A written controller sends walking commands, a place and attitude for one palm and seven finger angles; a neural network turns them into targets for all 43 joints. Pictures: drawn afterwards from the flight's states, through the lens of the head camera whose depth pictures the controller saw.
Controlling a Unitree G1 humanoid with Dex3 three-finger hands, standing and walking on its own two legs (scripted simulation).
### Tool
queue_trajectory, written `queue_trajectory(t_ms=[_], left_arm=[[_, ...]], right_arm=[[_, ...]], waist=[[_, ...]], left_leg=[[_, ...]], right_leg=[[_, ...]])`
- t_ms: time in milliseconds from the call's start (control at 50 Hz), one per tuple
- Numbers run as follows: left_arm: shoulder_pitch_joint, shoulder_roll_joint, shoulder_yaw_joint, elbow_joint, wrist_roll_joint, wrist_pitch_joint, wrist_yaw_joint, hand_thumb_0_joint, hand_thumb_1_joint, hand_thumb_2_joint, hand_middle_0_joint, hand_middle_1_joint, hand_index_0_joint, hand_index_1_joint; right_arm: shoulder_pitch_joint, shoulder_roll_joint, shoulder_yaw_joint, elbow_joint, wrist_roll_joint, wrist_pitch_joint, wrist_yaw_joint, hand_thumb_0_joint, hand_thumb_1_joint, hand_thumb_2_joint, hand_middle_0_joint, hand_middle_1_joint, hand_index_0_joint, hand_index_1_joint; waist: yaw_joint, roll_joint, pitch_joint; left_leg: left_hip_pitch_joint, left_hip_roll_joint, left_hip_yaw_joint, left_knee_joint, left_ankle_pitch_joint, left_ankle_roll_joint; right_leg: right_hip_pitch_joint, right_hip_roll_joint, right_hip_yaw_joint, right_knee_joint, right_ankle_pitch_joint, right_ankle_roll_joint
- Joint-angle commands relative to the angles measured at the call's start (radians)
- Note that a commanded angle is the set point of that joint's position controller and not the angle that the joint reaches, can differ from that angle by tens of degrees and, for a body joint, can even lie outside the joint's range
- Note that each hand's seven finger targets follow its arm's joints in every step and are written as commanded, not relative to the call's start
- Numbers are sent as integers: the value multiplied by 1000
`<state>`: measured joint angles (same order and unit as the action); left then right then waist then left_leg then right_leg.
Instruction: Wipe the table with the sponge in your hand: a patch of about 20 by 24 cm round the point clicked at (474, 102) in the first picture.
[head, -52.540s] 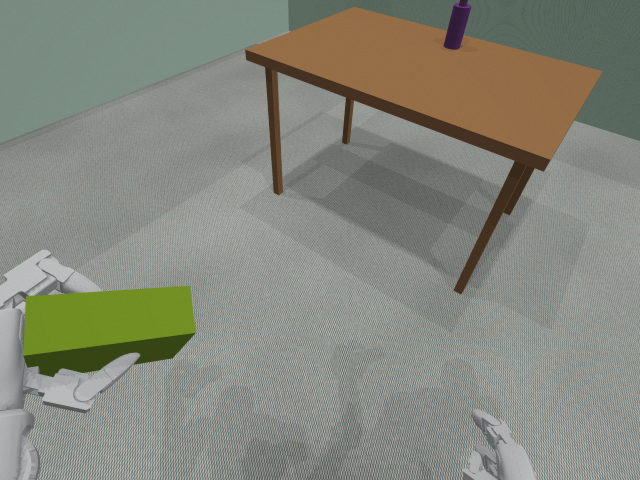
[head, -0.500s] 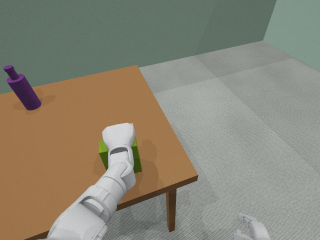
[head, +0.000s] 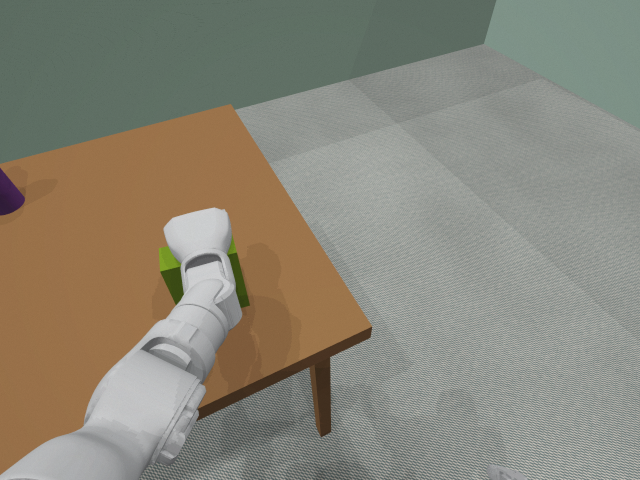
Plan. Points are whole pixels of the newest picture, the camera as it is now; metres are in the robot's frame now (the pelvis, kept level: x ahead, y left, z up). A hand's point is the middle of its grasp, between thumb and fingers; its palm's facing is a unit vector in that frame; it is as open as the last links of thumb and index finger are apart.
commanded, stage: wipe forward along the third lane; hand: left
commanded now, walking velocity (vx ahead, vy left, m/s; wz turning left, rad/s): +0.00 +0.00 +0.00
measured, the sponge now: (210, 287) +0.41 +0.18 -0.03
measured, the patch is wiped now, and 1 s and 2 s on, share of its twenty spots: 0.80 1.00 1.00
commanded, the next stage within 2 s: wipe back along the third lane in 0.86 s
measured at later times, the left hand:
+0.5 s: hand (199, 233) +0.47 +0.19 +0.03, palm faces -0.10 -0.01 -1.00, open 9.2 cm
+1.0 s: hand (189, 215) +0.51 +0.22 +0.03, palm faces -0.10 -0.01 -1.00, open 9.2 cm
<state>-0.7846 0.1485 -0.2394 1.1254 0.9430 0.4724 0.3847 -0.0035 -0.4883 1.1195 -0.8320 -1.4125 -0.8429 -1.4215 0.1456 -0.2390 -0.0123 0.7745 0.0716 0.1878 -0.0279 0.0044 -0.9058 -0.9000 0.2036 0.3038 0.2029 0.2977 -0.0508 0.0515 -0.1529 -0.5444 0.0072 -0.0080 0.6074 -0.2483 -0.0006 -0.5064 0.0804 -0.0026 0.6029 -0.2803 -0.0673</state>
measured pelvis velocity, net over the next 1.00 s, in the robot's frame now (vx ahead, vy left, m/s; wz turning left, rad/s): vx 0.01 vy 0.04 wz -0.03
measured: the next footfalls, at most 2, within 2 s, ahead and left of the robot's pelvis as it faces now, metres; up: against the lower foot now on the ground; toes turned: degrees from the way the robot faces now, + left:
none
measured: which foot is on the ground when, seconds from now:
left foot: down 0.00-1.00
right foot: down 0.00-1.00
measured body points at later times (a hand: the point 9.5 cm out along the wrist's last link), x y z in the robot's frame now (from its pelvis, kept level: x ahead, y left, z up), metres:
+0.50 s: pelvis +0.01 +0.02 -0.01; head +0.07 +0.02 +0.44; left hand +0.47 +0.19 +0.08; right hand +0.08 -0.24 -0.14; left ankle +0.03 +0.12 -0.72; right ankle +0.00 -0.08 -0.72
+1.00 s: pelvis +0.01 +0.04 -0.02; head +0.10 +0.05 +0.43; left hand +0.51 +0.21 +0.08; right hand +0.04 -0.23 -0.15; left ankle +0.03 +0.12 -0.72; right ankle +0.00 -0.08 -0.72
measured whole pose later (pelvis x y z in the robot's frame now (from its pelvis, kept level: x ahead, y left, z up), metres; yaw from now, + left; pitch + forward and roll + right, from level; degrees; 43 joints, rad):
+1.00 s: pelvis +0.01 +0.04 -0.02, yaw -1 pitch +20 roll -3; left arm -1.13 0.29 -0.15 1.40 0.98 0.46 0.38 0.00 -0.49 1.12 -0.83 -1.41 -0.84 -1.42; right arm 0.25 -0.25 -0.01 0.79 0.04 0.11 0.03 0.00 -0.90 -0.90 0.21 0.30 0.20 0.30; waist -0.16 0.05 -0.17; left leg -0.79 0.00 0.01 0.75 -0.31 0.05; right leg -0.72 0.07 0.01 0.67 -0.30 -0.01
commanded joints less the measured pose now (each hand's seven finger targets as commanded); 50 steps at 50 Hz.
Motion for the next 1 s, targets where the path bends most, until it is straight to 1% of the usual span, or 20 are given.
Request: queue_trajectory(t_ms=[0,60,180,220,280,360,400,460,480,500,580,620,660,700,760,820,840,880,940,980], left_arm=[[-353,178,15,-30,25,12,16,0,100,1300,-1200,-1600,-1200,-1600],[-349,205,37,-6,27,1,14,0,100,1300,-1200,-1600,-1200,-1600],[-403,213,38,28,33,-5,18,0,100,1300,-1200,-1600,-1200,-1600],[-426,190,24,27,35,-6,20,0,100,1300,-1200,-1600,-1200,-1600],[-461,233,49,51,38,-8,21,0,100,1300,-1200,-1600,-1200,-1600],[-476,208,38,67,42,-7,23,0,100,1300,-1200,-1600,-1200,-1600],[-492,216,42,73,42,-6,25,0,100,1300,-1200,-1600,-1200,-1600],[-507,239,59,98,45,-4,28,0,100,1300,-1200,-1600,-1200,-1600],[-502,236,56,104,50,-1,29,0,100,1300,-1200,-1600,-1200,-1600],[-507,220,45,105,48,2,28,0,100,1300,-1200,-1600,-1200,-1600],[-587,271,67,127,57,4,33,0,100,1300,-1200,-1600,-1200,-1600],[-608,262,58,140,61,9,34,0,100,1300,-1200,-1600,-1200,-1600],[-604,281,77,151,56,6,34,0,100,1300,-1200,-1600,-1200,-1600],[-628,264,56,161,64,10,30,0,100,1300,-1200,-1600,-1200,-1600],[-640,306,88,174,65,5,31,0,100,1300,-1200,-1600,-1200,-1600],[-643,276,66,182,67,7,27,0,100,1300,-1200,-1600,-1200,-1600],[-679,290,78,171,65,3,25,0,100,1300,-1200,-1600,-1200,-1600],[-672,324,93,203,75,6,25,0,100,1300,-1200,-1600,-1200,-1600],[-703,286,70,196,74,6,21,0,100,1300,-1200,-1600,-1200,-1600],[-632,250,56,196,68,2,14,0,100,1300,-1200,-1600,-1200,-1600]], right_arm=[[-60,-128,-31,-106,0,-49,-4,0,-900,-900,200,300,200,300],[-37,-132,-33,-102,0,-58,-1,0,-900,-900,200,300,200,300],[1,-140,-35,-91,-1,-71,8,0,-900,-900,200,300,200,300],[12,-138,-38,-87,-3,-75,12,0,-900,-900,200,300,200,300],[30,-147,-39,-74,-6,-79,13,0,-900,-900,200,300,200,300],[50,-145,-42,-71,-10,-83,22,0,-900,-900,200,300,200,300],[55,-147,-41,-71,-12,-85,26,0,-900,-900,200,300,200,300],[71,-153,-42,-68,-14,-85,27,0,-900,-900,200,300,200,300],[72,-154,-42,-67,-15,-86,29,0,-900,-900,200,300,200,300],[74,-152,-41,-71,-15,-85,32,0,-900,-900,200,300,200,300],[92,-162,-41,-57,-18,-90,31,0,-900,-900,200,300,200,300],[99,-162,-41,-57,-20,-92,33,0,-900,-900,200,300,200,300],[111,-166,-43,-55,-23,-96,36,0,-900,-900,200,300,200,300],[119,-167,-42,-56,-25,-94,37,0,-900,-900,200,300,200,300],[137,-174,-47,-51,-28,-99,39,0,-900,-900,200,300,200,300],[148,-173,-49,-53,-30,-98,47,0,-900,-900,200,300,200,300],[148,-173,-50,-52,-29,-99,48,0,-900,-900,200,300,200,300],[165,-182,-50,-45,-34,-100,47,0,-900,-900,200,300,200,300],[167,-179,-53,-46,-33,-102,52,0,-900,-900,200,300,200,300],[176,-175,-56,-55,-34,-103,61,0,-900,-900,200,300,200,300]], waist=[[-32,-157,-198],[-27,-140,-234],[-46,-138,-248],[-54,-120,-263],[-68,-130,-265],[-67,-104,-304],[-71,-84,-298],[-77,-115,-303],[-77,-95,-305],[-78,-93,-296],[-98,-86,-298],[-105,-78,-302],[-100,-62,-329],[-115,-71,-322],[-115,-65,-351],[-119,-46,-362],[-123,-26,-363],[-128,-47,-351],[-137,-25,-351],[-114,-5,-374]], left_leg=[[40,-17,26,-41,-7,48],[36,-16,22,-33,19,48],[24,-12,19,-20,32,49],[38,-9,23,-13,48,50],[29,-6,18,-4,60,51],[48,-3,13,7,106,49],[46,-1,15,10,102,48],[33,1,7,17,118,49],[37,3,9,21,125,48],[37,1,8,20,120,47],[38,9,-5,24,108,49],[33,9,-3,30,103,49],[39,10,-9,38,128,47],[38,13,-9,43,128,47],[38,16,-16,58,149,47],[44,17,-17,68,157,46],[47,20,-21,67,162,44],[34,21,-24,77,162,47],[43,26,-34,78,167,44],[70,26,-35,83,184,42]], right_leg=[[121,-67,64,-130,141,42],[132,-65,56,-111,178,41],[105,-60,45,-98,202,41],[96,-58,42,-95,223,41],[86,-56,38,-86,243,42],[74,-50,24,-63,277,37],[60,-48,23,-64,273,37],[55,-45,16,-51,286,36],[45,-45,16,-48,291,35],[38,-43,12,-53,281,35],[-5,-39,6,-45,230,33],[-15,-38,5,-44,225,34],[-15,-36,2,-31,239,31],[-36,-33,-3,-29,235,32],[-40,-31,-3,-16,247,31],[-58,-27,-8,-14,248,30],[-64,-28,-7,-8,243,28],[-80,-25,-9,-7,238,28],[-111,-23,-16,1,219,26],[-109,-17,-21,-1,216,23]])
